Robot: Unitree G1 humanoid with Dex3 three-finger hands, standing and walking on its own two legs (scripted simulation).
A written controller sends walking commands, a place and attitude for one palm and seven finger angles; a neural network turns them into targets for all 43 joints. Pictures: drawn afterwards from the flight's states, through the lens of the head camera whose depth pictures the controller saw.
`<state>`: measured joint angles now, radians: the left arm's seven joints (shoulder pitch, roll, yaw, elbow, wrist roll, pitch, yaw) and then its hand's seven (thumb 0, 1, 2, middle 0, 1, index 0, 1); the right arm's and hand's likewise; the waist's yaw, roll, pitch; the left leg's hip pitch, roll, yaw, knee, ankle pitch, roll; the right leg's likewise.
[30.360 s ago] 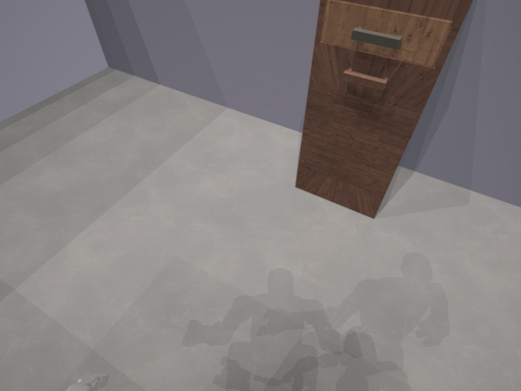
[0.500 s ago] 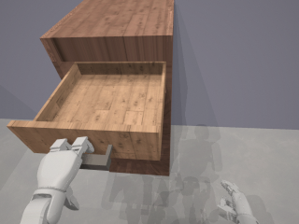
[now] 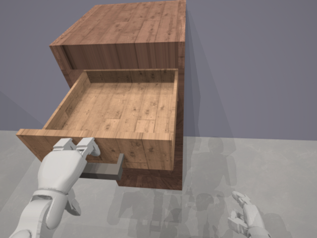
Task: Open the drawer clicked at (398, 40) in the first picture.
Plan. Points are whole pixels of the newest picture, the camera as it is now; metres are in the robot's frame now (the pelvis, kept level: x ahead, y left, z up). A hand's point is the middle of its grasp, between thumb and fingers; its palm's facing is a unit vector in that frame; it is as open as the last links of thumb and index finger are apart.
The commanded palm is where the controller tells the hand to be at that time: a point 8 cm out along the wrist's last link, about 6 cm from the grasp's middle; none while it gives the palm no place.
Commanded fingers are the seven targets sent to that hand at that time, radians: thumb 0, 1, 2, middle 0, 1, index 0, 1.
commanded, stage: lift the hand off the handle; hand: left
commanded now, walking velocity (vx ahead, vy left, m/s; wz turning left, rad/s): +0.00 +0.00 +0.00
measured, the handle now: (93, 162) +0.25 +0.22 +0.07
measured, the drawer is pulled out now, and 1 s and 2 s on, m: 0.30 0.30 0.30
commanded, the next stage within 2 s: draw the hand back to the body in 0.98 s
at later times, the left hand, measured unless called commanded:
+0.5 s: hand (64, 152) +0.22 +0.24 +0.16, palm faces +0.17 -0.06 -0.98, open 13.4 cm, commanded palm +0.18 +0.24 +0.23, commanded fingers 0.00 -0.50 0.30 -0.30 -1.20 -0.30 -1.20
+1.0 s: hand (59, 125) +0.24 +0.23 +0.23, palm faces +0.25 -0.03 -0.97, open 13.9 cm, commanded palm +0.18 +0.23 +0.28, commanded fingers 0.00 -0.50 0.30 -0.30 -1.20 -0.30 -1.20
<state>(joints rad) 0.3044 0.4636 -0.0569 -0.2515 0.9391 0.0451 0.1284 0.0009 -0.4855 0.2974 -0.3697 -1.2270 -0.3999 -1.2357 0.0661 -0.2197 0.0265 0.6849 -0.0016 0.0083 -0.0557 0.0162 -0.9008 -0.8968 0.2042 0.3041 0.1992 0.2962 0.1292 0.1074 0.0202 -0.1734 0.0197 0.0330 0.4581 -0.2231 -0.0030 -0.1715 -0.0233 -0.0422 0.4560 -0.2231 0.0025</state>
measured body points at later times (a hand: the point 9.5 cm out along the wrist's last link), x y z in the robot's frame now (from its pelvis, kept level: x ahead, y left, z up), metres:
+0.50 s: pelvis +0.00 +0.00 +0.00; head -0.01 -0.05 +0.45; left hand +0.20 +0.24 +0.21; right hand +0.25 -0.18 -0.08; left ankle +0.02 +0.12 -0.74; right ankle +0.02 -0.12 -0.74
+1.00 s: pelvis -0.01 -0.01 +0.00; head -0.02 -0.08 +0.45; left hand +0.22 +0.23 +0.28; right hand +0.25 -0.20 -0.09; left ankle +0.02 +0.12 -0.74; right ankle +0.02 -0.12 -0.74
